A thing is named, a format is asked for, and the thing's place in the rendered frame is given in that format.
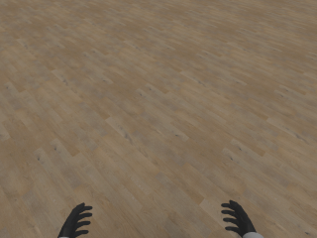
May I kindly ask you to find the right robot hand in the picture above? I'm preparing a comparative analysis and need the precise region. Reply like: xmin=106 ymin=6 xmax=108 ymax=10
xmin=221 ymin=199 xmax=257 ymax=238

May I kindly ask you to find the left robot hand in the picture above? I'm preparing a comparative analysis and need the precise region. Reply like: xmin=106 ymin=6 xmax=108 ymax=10
xmin=57 ymin=202 xmax=93 ymax=238

